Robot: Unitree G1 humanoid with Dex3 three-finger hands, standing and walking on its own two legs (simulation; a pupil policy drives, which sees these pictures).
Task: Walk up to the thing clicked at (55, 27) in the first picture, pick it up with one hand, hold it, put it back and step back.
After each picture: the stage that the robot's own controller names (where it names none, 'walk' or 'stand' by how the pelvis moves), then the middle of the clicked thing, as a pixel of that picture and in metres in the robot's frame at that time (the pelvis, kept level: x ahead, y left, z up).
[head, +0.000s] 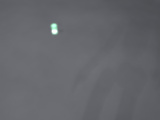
stand; (54, 29) +1.70 +0.35 -0.72
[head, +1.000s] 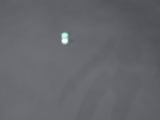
walk; (64, 38) +1.58 +0.16 -0.70
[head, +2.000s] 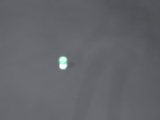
walk; (63, 63) +1.02 +0.12 -0.71
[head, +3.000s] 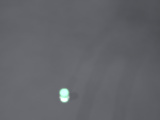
walk; (64, 95) +0.63 +0.13 -0.70
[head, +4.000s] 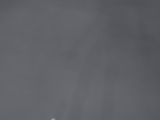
stand; out of the picture +0.44 +0.14 -0.71
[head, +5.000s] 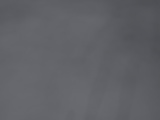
stand; out of the picture +0.39 +0.18 -0.72
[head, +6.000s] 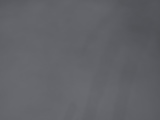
stand; out of the picture +0.35 +0.14 -0.72
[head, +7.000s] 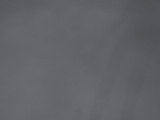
stand; out of the picture +0.34 +0.15 -0.72
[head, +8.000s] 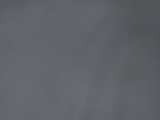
stand; out of the picture +0.36 +0.17 -0.71
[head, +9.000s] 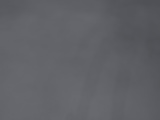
stand; out of the picture +0.33 +0.14 -0.71
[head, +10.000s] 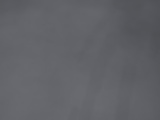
stand; out of the picture +0.36 +0.13 -0.72
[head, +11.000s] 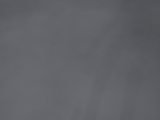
stand; out of the picture +0.37 +0.16 -0.72
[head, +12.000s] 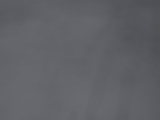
stand; out of the picture +0.40 +0.16 -0.72
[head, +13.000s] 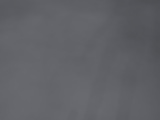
stand; out of the picture +0.37 +0.16 -0.73
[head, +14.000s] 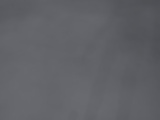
stand; out of the picture +0.37 +0.15 -0.73
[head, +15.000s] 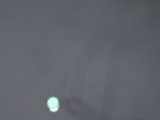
go down; (53, 104) +0.41 +0.15 -0.60
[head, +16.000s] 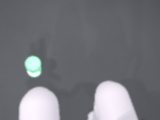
go down; (33, 67) +0.46 +0.18 -0.31
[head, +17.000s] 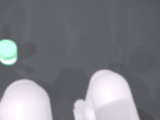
close in; (7, 53) +0.46 +0.20 -0.26
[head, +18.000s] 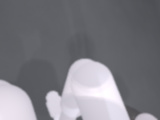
close; out of the picture +0.46 +0.23 -0.23
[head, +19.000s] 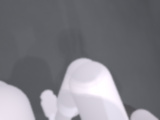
close; out of the picture +0.45 +0.24 -0.23
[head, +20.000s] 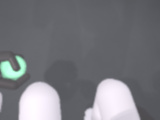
lift; (13, 72) +0.36 +0.23 -0.11
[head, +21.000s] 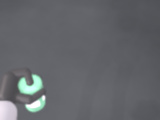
hold; (33, 93) +0.32 +0.17 +0.03
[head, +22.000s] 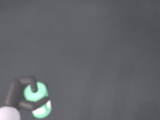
hold; (38, 100) +0.30 +0.16 -0.01
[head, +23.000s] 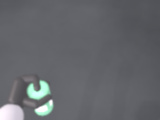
hold; (41, 98) +0.31 +0.16 -0.01
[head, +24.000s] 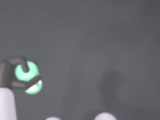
crouch; (29, 78) +0.38 +0.18 -0.07
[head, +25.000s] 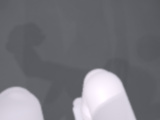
lower; out of the picture +0.49 +0.25 -0.13
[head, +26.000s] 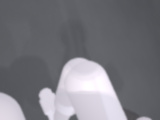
lower; out of the picture +0.46 +0.27 -0.24
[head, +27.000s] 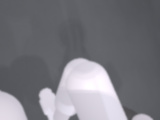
lower; out of the picture +0.46 +0.26 -0.24
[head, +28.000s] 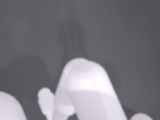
lower; out of the picture +0.46 +0.26 -0.24
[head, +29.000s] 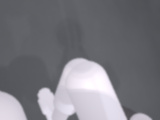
lower; out of the picture +0.46 +0.26 -0.25
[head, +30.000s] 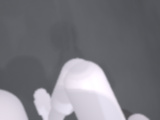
open; out of the picture +0.45 +0.24 -0.25
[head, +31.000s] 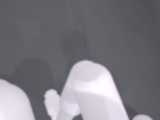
stand; out of the picture +0.45 +0.23 -0.25
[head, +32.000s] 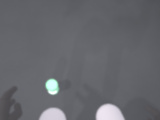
walk; (52, 87) +0.44 +0.15 -0.50
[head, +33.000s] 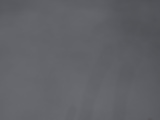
stand; out of the picture +0.39 +0.13 -0.66
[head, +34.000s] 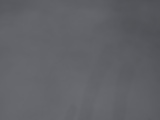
stand; out of the picture +0.40 +0.13 -0.67
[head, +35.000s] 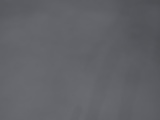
stand; out of the picture +0.41 +0.12 -0.71
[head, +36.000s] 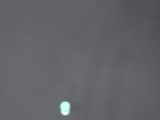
walk; (65, 108) +0.45 +0.08 -0.70
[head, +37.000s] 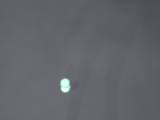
walk; (65, 85) +0.62 +0.12 -0.70
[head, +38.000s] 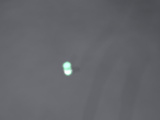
walk; (67, 68) +0.94 +0.25 -0.70
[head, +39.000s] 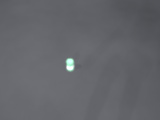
stand; (70, 64) +1.05 +0.12 -0.71
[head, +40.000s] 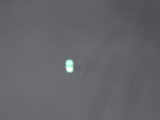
stand; (69, 66) +1.05 +0.13 -0.72
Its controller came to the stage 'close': yes
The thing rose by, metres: 0.71
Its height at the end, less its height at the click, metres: +0.00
